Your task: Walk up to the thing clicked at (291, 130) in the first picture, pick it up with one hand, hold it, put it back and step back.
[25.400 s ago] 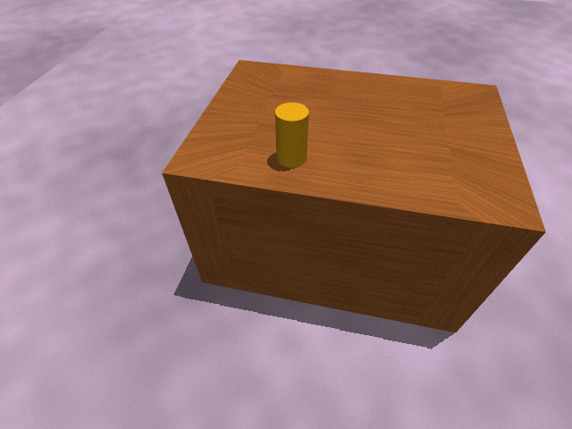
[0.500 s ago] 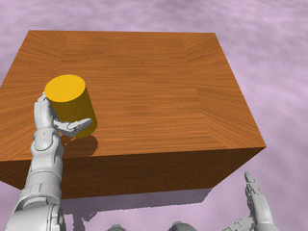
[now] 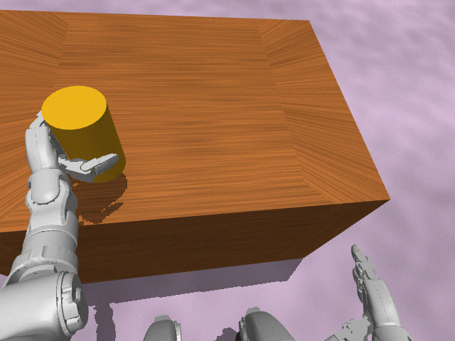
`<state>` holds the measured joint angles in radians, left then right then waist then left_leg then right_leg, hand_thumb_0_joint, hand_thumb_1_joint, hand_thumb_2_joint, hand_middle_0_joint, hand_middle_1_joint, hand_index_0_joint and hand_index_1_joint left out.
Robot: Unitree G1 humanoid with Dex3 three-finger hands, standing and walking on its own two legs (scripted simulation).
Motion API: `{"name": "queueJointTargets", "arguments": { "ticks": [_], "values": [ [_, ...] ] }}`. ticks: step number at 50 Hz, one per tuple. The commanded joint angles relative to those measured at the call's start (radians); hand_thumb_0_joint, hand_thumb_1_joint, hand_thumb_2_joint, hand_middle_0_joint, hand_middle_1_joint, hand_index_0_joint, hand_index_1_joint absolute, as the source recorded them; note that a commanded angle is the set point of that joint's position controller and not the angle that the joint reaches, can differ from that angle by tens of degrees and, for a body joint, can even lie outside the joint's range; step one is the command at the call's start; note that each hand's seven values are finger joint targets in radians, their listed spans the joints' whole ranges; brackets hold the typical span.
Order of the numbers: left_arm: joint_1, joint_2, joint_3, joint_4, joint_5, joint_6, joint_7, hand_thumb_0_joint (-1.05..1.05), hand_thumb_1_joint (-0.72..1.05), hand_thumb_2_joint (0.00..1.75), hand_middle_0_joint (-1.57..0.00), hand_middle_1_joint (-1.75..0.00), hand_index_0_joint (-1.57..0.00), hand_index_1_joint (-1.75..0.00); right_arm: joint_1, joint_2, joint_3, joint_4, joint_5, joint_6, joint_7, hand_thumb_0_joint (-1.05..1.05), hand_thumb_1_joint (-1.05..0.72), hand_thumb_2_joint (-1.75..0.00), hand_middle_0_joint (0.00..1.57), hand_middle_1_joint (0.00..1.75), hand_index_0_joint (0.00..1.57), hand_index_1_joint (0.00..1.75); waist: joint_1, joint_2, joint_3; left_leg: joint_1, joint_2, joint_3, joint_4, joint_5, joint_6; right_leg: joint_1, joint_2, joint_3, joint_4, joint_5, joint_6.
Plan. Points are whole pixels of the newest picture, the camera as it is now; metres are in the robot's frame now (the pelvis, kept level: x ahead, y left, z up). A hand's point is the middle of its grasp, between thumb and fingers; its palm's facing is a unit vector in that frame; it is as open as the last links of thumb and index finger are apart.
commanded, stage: crouch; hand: left
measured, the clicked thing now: (90, 138) +0.48 +0.19 +0.04
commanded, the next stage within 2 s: lower in 0.06 s
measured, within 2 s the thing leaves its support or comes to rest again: rests again in 0.62 s
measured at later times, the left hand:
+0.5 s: hand (93, 153) +0.49 +0.21 -0.02, palm faces +0.22 -0.98 -0.02, open 11.8 cm
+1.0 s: hand (94, 156) +0.49 +0.21 -0.03, palm faces +0.21 -0.98 -0.01, open 11.8 cm
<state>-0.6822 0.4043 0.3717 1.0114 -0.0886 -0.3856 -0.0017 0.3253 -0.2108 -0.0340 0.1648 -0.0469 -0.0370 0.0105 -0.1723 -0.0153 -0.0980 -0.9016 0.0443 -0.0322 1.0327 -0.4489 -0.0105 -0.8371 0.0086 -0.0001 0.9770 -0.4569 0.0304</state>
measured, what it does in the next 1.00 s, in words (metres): stands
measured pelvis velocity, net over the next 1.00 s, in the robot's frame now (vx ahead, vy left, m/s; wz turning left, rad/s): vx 0.00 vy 0.00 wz -0.01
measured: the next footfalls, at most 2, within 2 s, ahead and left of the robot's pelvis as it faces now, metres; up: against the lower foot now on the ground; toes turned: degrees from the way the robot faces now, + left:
none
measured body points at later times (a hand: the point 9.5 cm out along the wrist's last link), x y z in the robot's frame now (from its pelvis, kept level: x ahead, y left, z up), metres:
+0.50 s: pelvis +0.00 +0.00 -0.02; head +0.14 +0.04 +0.40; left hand +0.47 +0.26 -0.01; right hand +0.16 -0.26 -0.04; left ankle +0.02 +0.12 -0.67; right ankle +0.00 -0.14 -0.67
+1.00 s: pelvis +0.00 +0.00 -0.04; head +0.14 +0.05 +0.38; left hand +0.48 +0.26 -0.03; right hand +0.16 -0.25 -0.04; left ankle +0.02 +0.12 -0.67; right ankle +0.00 -0.14 -0.67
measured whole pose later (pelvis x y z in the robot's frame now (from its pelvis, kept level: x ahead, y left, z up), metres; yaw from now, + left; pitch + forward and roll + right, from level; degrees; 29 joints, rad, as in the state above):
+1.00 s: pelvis +0.00 +0.00 -0.04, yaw +0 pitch +26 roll -4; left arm -0.75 0.50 0.45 1.15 -0.05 -0.52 -0.04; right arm 0.34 -0.24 0.00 0.00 -0.07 0.01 0.06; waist -0.25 -0.01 -0.14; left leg -1.18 0.05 -0.07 1.25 -0.52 -0.01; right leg -1.10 0.02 -0.03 1.17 -0.53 0.03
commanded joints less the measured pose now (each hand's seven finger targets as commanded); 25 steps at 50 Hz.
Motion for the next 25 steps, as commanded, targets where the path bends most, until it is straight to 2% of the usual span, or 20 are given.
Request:
{"name": "queueJointTargets", "arguments": {
  "ticks": [1, 2, 4, 5, 8, 9, 10, 12, 13, 14, 15, 16, 17, 18, 19, 21, 22, 23, 24, 25],
  "values": [
    [-0.599, 0.292, 0.046, -0.335, -0.029, -0.139, -0.003, 0.0, -0.08, 1.17, -1.17, -1.28, -1.18, -1.3, 0.019, -0.159, -0.081, -0.179, 0.002, -0.036, -0.005, 0.0, 0.52, -0.06, 0.05, 0.05, 0.05, 0.05, 0.006, 0.228, -0.629, 0.483, -0.003, -0.019, -0.068, 0.498, 0.007, 0.118, 0.013, -0.04, -0.069, 0.403, -0.045],
    [-0.595, 0.302, 0.053, -0.313, -0.027, -0.138, -0.006, 0.0, -0.05, 1.17, -1.18, -1.29, -1.19, -1.3, 0.001, -0.179, -0.095, -0.201, 0.001, -0.035, -0.005, 0.0, 0.52, -0.06, 0.05, 0.05, 0.05, 0.05, 0.005, 0.235, -0.613, 0.478, -0.003, -0.021, -0.062, 0.513, 0.004, 0.107, 0.015, -0.042, -0.063, 0.404, -0.046],
    [-0.606, 0.305, 0.043, -0.316, -0.019, -0.141, -0.012, 0.0, -0.04, 1.19, -1.21, -1.31, -1.21, -1.33, 0.014, -0.157, -0.072, -0.202, 0.003, -0.03, -0.001, 0.0, 0.52, -0.06, 0.05, 0.05, 0.05, 0.05, 0.002, 0.229, -0.607, 0.456, -0.005, -0.018, -0.06, 0.486, 0.008, 0.112, 0.015, -0.04, -0.057, 0.397, -0.045],
    [-0.617, 0.31, 0.048, -0.318, -0.017, -0.143, -0.013, 0.0, -0.02, 1.2, -1.22, -1.32, -1.22, -1.34, 0.043, -0.14, -0.062, -0.15, 0.001, -0.022, 0.001, 0.0, 0.52, -0.06, 0.05, 0.05, 0.05, 0.05, 0.004, 0.252, -0.603, 0.455, -0.004, -0.02, -0.055, 0.498, 0.004, 0.093, 0.013, -0.04, -0.052, 0.397, -0.046],
    [-0.622, 0.322, 0.06, -0.321, -0.03, -0.147, -0.028, 0.0, -0.02, 1.2, -1.21, -1.32, -1.22, -1.34, 0.01, -0.173, -0.085, -0.233, 0.006, -0.018, 0.002, 0.0, 0.52, -0.06, 0.05, 0.05, 0.05, 0.05, -0.008, 0.236, -0.646, 0.471, 0.0, -0.025, -0.044, 0.527, 0.006, 0.101, 0.017, -0.044, -0.044, 0.415, -0.046],
    [-0.614, 0.326, 0.064, -0.305, -0.03, -0.144, -0.03, 0.0, -0.04, 1.18, -1.2, -1.32, -1.2, -1.33, -0.002, -0.185, -0.083, -0.264, 0.005, -0.019, 0.0, 0.0, 0.51, -0.06, 0.05, 0.05, 0.05, 0.05, -0.01, 0.216, -0.637, 0.453, -0.004, -0.02, -0.04, 0.508, 0.011, 0.111, 0.017, -0.039, -0.047, 0.418, -0.042],
    [-0.614, 0.322, 0.064, -0.298, -0.027, -0.143, -0.031, 0.0, -0.04, 1.17, -1.18, -1.3, -1.19, -1.32, 0.054, -0.143, -0.053, -0.192, 0.002, -0.013, 0.004, 0.0, 0.52, -0.06, 0.05, 0.05, 0.05, 0.05, -0.012, 0.227, -0.618, 0.437, -0.004, -0.019, -0.036, 0.513, 0.011, 0.107, 0.014, -0.039, -0.043, 0.433, -0.041],
    [-0.609, 0.33, 0.076, -0.24, -0.025, -0.15, -0.032, 0.0, -0.04, 1.15, -1.17, -1.28, -1.17, -1.3, 0.027, -0.157, -0.064, -0.202, 0.004, -0.009, 0.005, 0.0, 0.51, -0.06, 0.05, 0.05, 0.05, 0.05, -0.021, 0.204, -0.573, 0.364, -0.014, -0.009, -0.026, 0.434, 0.023, 0.088, 0.012, -0.025, -0.045, 0.402, -0.038],
    [-0.57, 0.316, 0.082, -0.185, -0.021, -0.148, -0.031, 0.0, -0.04, 1.15, -1.16, -1.28, -1.17, -1.3, 0.014, -0.194, -0.091, -0.225, -0.001, -0.013, 0.003, 0.0, 0.51, -0.06, 0.05, 0.05, 0.05, 0.05, -0.03, 0.172, -0.553, 0.341, -0.012, -0.013, -0.029, 0.402, 0.023, 0.078, 0.012, -0.031, -0.041, 0.379, -0.04],
    [-0.59, 0.322, 0.081, -0.221, -0.018, -0.158, -0.027, 0.0, -0.02, 1.16, -1.17, -1.29, -1.18, -1.3, 0.01, -0.189, -0.088, -0.239, -0.003, -0.014, 0.005, 0.0, 0.52, -0.06, 0.05, 0.05, 0.05, 0.05, -0.029, 0.198, -0.557, 0.335, -0.01, -0.013, -0.029, 0.384, 0.02, 0.064, 0.014, -0.033, -0.036, 0.357, -0.044],
    [-0.614, 0.336, 0.082, -0.237, -0.013, -0.167, -0.023, 0.0, -0.04, 1.15, -1.17, -1.28, -1.18, -1.3, 0.022, -0.158, -0.059, -0.24, -0.002, -0.013, 0.009, 0.0, 0.52, -0.06, 0.05, 0.05, 0.05, 0.05, -0.028, 0.21, -0.565, 0.333, -0.015, -0.007, -0.024, 0.345, 0.024, 0.057, 0.013, -0.027, -0.036, 0.331, -0.042],
    [-0.628, 0.351, 0.092, -0.23, -0.009, -0.173, -0.019, 0.0, -0.06, 1.15, -1.17, -1.29, -1.18, -1.3, 0.024, -0.175, -0.08, -0.242, -0.002, -0.011, 0.006, 0.0, 0.52, -0.06, 0.05, 0.05, 0.05, 0.05, -0.034, 0.205, -0.564, 0.343, -0.012, -0.015, -0.027, 0.326, 0.02, 0.031, 0.016, -0.035, -0.032, 0.302, -0.045],
    [-0.619, 0.331, 0.086, -0.21, -0.011, -0.181, -0.017, 0.0, -0.04, 1.16, -1.16, -1.29, -1.17, -1.3, 0.024, -0.177, -0.079, -0.249, -0.005, -0.011, 0.008, 0.0, 0.52, -0.06, 0.05, 0.05, 0.05, 0.05, -0.043, 0.21, -0.563, 0.338, -0.011, -0.018, -0.02, 0.339, 0.018, 0.027, 0.016, -0.037, -0.024, 0.309, -0.046],
    [-0.653, 0.337, 0.084, -0.244, -0.012, -0.195, -0.022, 0.0, -0.02, 1.16, -1.17, -1.29, -1.18, -1.3, 0.045, -0.141, -0.045, -0.208, -0.009, -0.013, 0.013, 0.0, 0.52, -0.06, 0.05, 0.05, 0.05, 0.05, -0.033, 0.248, -0.579, 0.34, -0.012, -0.018, -0.007, 0.359, 0.016, 0.018, 0.016, -0.037, -0.013, 0.318, -0.048],
    [-0.645, 0.372, 0.098, -0.233, -0.011, -0.201, -0.024, 0.0, -0.03, 1.15, -1.19, -1.3, -1.2, -1.31, 0.007, -0.159, -0.058, -0.267, -0.003, -0.016, 0.012, 0.0, 0.52, -0.06, 0.05, 0.05, 0.05, 0.05, -0.029, 0.24, -0.62, 0.33, -0.017, -0.014, 0.002, 0.352, 0.023, 0.047, 0.015, -0.029, -0.007, 0.325, -0.046],
    [-0.641, 0.395, 0.106, -0.231, -0.003, -0.209, -0.026, 0.0, -0.05, 1.14, -1.17, -1.29, -1.18, -1.3, 0.004, -0.194, -0.091, -0.286, -0.006, -0.017, 0.007, 0.0, 0.51, -0.06, 0.05, 0.05, 0.05, 0.05, -0.043, 0.223, -0.663, 0.315, -0.019, -0.01, 0.025, 0.374, 0.031, 0.068, 0.015, -0.023, 0.005, 0.375, -0.04],
    [-0.662, 0.392, 0.1, -0.248, -0.001, -0.214, -0.025, 0.0, -0.03, 1.15, -1.17, -1.29, -1.18, -1.3, 0.029, -0.17, -0.067, -0.261, -0.009, -0.015, 0.01, 0.0, 0.51, -0.06, 0.05, 0.05, 0.05, 0.05, -0.045, 0.247, -0.674, 0.304, -0.021, -0.01, 0.029, 0.363, 0.029, 0.07, 0.013, -0.019, 0.015, 0.368, -0.04],
    [-0.683, 0.41, 0.113, -0.265, -0.004, -0.221, -0.023, 0.0, -0.05, 1.15, -1.16, -1.28, -1.17, -1.3, 0.004, -0.188, -0.074, -0.293, -0.009, -0.016, 0.009, 0.0, 0.51, -0.06, 0.05, 0.05, 0.05, 0.05, -0.037, 0.259, -0.688, 0.307, -0.02, -0.014, 0.033, 0.37, 0.025, 0.061, 0.014, -0.022, 0.018, 0.362, -0.043],
    [-0.665, 0.384, 0.1, -0.244, -0.007, -0.223, -0.024, 0.0, -0.05, 1.14, -1.16, -1.27, -1.16, -1.29, 0.002, -0.19, -0.075, -0.308, -0.009, -0.017, 0.01, 0.0, 0.5, -0.06, 0.05, 0.05, 0.05, 0.05, -0.044, 0.267, -0.692, 0.319, -0.021, -0.014, 0.037, 0.367, 0.024, 0.049, 0.016, -0.022, 0.022, 0.354, -0.044],
    [-0.649, 0.394, 0.111, -0.236, -0.008, -0.224, -0.023, 0.0, -0.03, 1.15, -1.16, -1.27, -1.16, -1.29, 0.002, -0.206, -0.083, -0.326, -0.011, -0.019, 0.009, 0.0, 0.51, -0.06, 0.05, 0.05, 0.05, 0.05, -0.047, 0.269, -0.707, 0.332, -0.017, -0.02, 0.04, 0.386, 0.02, 0.043, 0.015, -0.028, 0.025, 0.356, -0.046]
  ]
}}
